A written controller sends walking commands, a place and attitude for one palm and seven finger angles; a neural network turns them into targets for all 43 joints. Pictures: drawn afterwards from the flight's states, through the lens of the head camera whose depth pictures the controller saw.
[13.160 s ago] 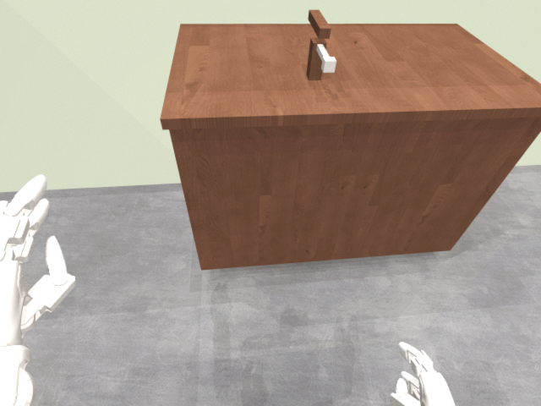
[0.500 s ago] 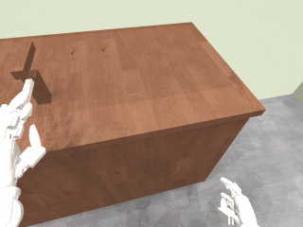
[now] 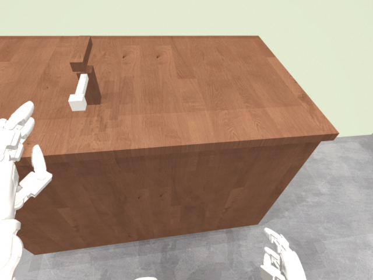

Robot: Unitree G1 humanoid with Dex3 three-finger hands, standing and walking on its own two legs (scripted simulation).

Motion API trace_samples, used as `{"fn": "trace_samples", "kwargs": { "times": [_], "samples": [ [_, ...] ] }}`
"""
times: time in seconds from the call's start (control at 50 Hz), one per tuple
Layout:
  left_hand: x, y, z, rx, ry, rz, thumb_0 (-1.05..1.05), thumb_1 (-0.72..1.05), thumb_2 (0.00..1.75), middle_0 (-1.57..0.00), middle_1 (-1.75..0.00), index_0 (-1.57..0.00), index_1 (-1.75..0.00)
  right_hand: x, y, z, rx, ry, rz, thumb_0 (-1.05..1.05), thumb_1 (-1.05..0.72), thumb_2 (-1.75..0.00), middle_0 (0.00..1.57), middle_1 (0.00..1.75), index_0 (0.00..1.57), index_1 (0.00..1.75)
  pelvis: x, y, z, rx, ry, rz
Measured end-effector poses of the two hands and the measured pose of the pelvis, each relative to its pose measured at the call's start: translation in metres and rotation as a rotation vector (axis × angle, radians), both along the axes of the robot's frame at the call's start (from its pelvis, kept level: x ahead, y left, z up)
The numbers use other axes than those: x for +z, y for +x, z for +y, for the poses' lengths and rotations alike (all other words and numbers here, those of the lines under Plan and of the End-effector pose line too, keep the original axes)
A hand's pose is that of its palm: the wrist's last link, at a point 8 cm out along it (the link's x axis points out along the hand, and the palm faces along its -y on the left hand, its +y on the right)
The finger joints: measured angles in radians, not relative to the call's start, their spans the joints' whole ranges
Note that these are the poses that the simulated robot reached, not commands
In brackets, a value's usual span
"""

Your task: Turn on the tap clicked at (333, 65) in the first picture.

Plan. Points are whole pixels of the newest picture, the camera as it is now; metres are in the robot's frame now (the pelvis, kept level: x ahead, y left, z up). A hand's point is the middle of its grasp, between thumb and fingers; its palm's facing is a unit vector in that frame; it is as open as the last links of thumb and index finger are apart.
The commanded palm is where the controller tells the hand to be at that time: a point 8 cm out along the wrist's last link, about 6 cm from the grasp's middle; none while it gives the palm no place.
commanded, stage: come to a stop and stand still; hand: left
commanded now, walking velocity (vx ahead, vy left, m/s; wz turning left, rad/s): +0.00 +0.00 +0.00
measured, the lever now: (77, 102) +0.43 +0.29 +0.14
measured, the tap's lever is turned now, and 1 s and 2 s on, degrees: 0 0 0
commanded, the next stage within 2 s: look again from close up in 1.60 s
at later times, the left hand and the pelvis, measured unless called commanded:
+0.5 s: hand (29, 203) +0.17 +0.24 +0.19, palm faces +0.36 -0.84 -0.40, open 7.4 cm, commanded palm +0.13 +0.28 +0.18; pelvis -0.05 +0.01 +0.01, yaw -3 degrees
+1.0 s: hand out of the picture +0.18 +0.29 +0.18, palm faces +0.35 -0.84 -0.41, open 7.4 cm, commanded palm +0.14 +0.32 +0.18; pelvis -0.04 +0.05 +0.01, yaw -4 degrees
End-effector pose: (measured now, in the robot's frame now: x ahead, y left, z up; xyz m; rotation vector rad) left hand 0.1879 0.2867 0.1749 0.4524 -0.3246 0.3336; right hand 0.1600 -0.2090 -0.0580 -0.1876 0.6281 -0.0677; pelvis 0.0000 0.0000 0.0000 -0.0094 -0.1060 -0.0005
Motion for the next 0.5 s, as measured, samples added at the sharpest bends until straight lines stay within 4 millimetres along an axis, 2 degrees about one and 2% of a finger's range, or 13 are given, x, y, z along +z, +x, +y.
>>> {"fn": "trace_samples", "kwargs": {
  "times": [0.14,0.22,0.3,0.38,0.44,0.5],
  "samples": [
    [0.015,-0.034,0.009,0.035,0.027,-0.060,0.01,0.88,0.90,-0.21,-0.30,-0.21,-0.31,-0.008,-0.007,0.002,0.060,-0.045,0.052,0.02,-0.90,-0.90,0.21,0.30,0.21,0.30,-0.003,-0.016,0.005,-0.002,-0.017,0.011],
    [0.010,-0.033,0.013,0.021,0.007,-0.073,0.01,0.89,0.90,-0.21,-0.30,-0.21,-0.31,-0.012,-0.016,-0.001,0.014,-0.050,0.038,0.02,-0.90,-0.90,0.21,0.30,0.21,0.30,-0.010,-0.026,0.012,-0.018,-0.019,-0.016],
    [0.003,-0.030,0.018,0.040,-0.012,-0.036,0.01,0.89,0.90,-0.21,-0.30,-0.21,-0.31,-0.014,-0.030,0.002,-0.019,-0.001,0.030,0.02,-0.90,-0.90,0.20,0.30,0.20,0.30,-0.009,-0.033,0.011,-0.008,-0.009,-0.010],
    [0.003,-0.040,0.007,0.035,0.007,0.015,0.01,0.89,0.90,-0.21,-0.30,-0.21,-0.30,-0.017,-0.043,0.002,-0.011,0.029,0.034,0.02,-0.90,-0.90,0.20,0.30,0.20,0.30,-0.008,-0.039,0.008,-0.030,0.026,0.030],
    [0.013,-0.051,-0.005,-0.002,0.035,0.027,0.02,0.89,0.90,-0.21,-0.30,-0.21,-0.31,-0.020,-0.052,0.001,-0.004,0.033,0.069,0.02,-0.90,-0.90,0.20,0.30,0.20,0.30,-0.003,-0.047,0.008,-0.032,0.005,0.030],
    [0.025,-0.055,-0.010,-0.025,0.032,0.001,0.01,0.88,0.90,-0.21,-0.30,-0.21,-0.31,-0.014,-0.062,-0.002,-0.009,0.025,0.116,0.02,-0.90,-0.90,0.20,0.30,0.20,0.30,0.007,-0.048,0.006,-0.058,0.035,0.057]
  ]
}}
